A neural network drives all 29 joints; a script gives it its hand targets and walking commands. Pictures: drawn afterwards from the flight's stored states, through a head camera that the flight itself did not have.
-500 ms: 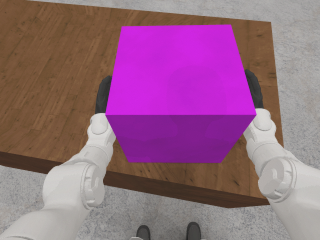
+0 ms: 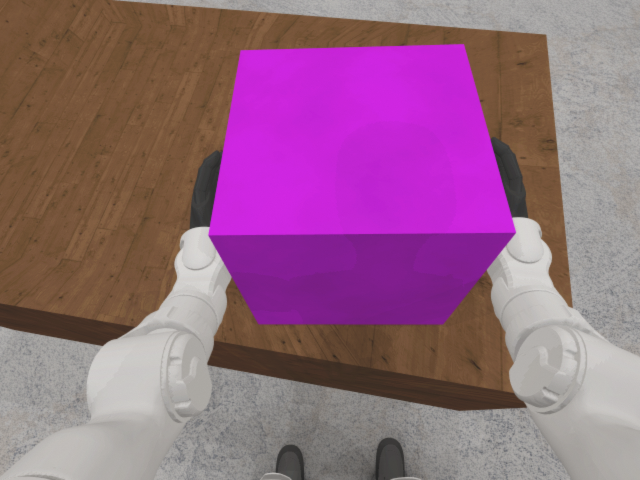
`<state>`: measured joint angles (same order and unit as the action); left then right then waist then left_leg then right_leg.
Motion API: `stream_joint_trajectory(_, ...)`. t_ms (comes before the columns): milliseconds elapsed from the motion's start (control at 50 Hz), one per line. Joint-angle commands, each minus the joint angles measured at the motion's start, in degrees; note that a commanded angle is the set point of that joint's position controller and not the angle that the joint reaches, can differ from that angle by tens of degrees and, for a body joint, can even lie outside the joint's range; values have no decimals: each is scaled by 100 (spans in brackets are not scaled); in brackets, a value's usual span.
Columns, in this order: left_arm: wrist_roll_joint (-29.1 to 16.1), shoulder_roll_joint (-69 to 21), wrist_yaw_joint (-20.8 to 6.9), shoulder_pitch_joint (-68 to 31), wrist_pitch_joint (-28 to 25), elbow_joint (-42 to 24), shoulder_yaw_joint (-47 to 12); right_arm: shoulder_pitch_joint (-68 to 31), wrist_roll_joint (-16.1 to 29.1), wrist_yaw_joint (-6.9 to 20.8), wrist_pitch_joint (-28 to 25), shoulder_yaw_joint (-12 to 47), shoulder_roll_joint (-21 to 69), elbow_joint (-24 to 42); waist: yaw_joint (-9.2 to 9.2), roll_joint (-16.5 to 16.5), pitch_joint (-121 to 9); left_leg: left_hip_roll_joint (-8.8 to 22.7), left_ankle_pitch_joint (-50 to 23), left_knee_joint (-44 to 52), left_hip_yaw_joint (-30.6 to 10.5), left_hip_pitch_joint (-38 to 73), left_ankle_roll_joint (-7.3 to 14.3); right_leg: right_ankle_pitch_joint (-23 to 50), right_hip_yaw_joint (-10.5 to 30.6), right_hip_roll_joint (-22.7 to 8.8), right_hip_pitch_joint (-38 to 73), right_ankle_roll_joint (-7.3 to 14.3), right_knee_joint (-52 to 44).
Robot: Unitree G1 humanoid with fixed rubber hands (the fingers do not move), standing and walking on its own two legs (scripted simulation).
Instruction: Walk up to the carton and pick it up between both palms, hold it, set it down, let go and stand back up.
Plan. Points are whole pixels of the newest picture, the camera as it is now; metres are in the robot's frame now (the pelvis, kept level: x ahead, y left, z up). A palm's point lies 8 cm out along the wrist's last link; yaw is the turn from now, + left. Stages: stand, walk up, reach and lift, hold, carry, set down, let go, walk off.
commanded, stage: set down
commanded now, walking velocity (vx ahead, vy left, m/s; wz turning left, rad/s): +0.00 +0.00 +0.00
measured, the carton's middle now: (350, 198) +0.47 -0.01 -0.03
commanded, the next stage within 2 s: none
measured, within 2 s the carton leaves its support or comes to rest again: rests again in 0.48 s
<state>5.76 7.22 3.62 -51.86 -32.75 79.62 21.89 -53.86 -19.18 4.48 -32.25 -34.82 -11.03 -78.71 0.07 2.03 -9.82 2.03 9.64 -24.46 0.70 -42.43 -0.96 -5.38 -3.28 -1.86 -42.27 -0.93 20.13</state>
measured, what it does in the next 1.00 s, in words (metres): stands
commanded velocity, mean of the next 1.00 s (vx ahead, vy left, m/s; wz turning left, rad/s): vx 0.00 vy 0.00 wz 0.00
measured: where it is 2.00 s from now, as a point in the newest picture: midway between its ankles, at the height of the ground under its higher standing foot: outside the picture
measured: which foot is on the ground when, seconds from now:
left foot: down 0.00-1.00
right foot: down 0.00-1.00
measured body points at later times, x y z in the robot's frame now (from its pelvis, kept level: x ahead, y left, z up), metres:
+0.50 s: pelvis +0.01 +0.00 +0.00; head +0.16 -0.01 +0.42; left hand +0.45 +0.17 -0.01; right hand +0.46 -0.20 +0.00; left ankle -0.01 +0.13 -0.73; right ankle +0.01 -0.13 -0.73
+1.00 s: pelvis +0.00 -0.01 -0.03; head +0.14 -0.03 +0.39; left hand +0.46 +0.19 -0.01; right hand +0.48 -0.25 +0.00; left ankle -0.01 +0.13 -0.73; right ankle +0.01 -0.13 -0.73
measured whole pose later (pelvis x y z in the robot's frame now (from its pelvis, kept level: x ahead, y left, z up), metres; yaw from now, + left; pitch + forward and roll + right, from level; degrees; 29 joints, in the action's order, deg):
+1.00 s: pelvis +0.00 -0.01 -0.03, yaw -4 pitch +35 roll +0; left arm -18.8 14.2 2.9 -61.5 -30.4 94.1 -3.1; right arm -64.1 24.2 1.5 -28.7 10.7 -21.0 -93.5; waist 5.3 0.3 -17.9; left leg 4.9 16.8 -40.1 3.1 -57.7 -2.3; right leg -12.0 -0.4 0.4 -59.9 -0.1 37.4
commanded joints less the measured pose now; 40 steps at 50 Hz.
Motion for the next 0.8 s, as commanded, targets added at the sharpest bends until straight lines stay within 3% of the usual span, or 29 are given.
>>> stream_joint_trajectory(0,754,-2194,-617,-2494,249,-132,-883,-1802,-764,665,303,1035,2278,-474,-133,-187,-2703,-107,-838,172,340,1311,-111,948,-217,161,2157,72,110)
stream_joint_trajectory(120,800,-2085,-612,-2412,231,-135,-761,-1788,-732,636,308,1121,2320,-332,-58,-275,-2764,-118,-800,227,371,1117,-62,1179,-150,113,2465,28,181)
stream_joint_trajectory(180,791,-2099,-572,-2438,255,-266,-822,-1784,-715,618,306,1063,2214,-298,-86,-126,-2843,-90,-1033,175,344,1351,-140,1119,-202,156,2269,71,162)
stream_joint_trajectory(280,833,-2139,-569,-2358,210,-274,-802,-1758,-790,597,280,1062,2306,-154,-74,-146,-2966,-86,-1229,76,341,1421,-151,1281,-210,160,2253,85,192)
stream_joint_trajectory(540,578,-1366,-386,-2391,133,-365,-695,-1880,-337,331,183,1215,1523,-44,-33,-207,-3501,-108,-1708,-129,356,1448,-192,1768,-156,207,2294,30,391)
stream_joint_trajectory(580,420,-913,-305,-2368,100,-283,-691,-1845,-71,231,159,1289,1033,-94,-3,-162,-3697,-124,-1862,-241,398,1475,-231,1963,-109,228,2374,44,474)
stream_joint_trajectory(600,595,-539,-140,-1983,77,-123,-373,-1627,35,146,90,1146,101,-221,2,23,-3652,-55,-2294,-269,610,1901,-413,2055,-200,319,1785,63,543)
stream_joint_trajectory(640,-107,93,185,-2271,86,-253,-879,-1948,1154,-160,92,1740,-610,-175,146,158,-4502,-52,-2989,-634,585,2056,-516,2064,-37,473,1432,161,549)
stream_joint_trajectory(680,-1036,430,321,-2574,60,29,-1423,-2279,2035,-352,88,2578,-942,-179,164,43,-4893,-66,-2981,-948,611,1776,-577,2252,37,523,1638,131,825)
stream_joint_trajectory(720,-1640,718,326,-2671,-44,266,-1811,-2543,2697,-449,72,3126,-1207,-193,254,-170,-5080,-118,-2892,-1178,650,1409,-588,2390,16,564,1875,52,1150)
stream_joint_trajectory(780,-2029,1201,209,-2754,-104,644,-2046,-2752,3329,-493,66,3649,-1532,-424,320,-443,-5268,-137,-2979,-1385,689,854,-558,2841,34,546,2097,-49,1566)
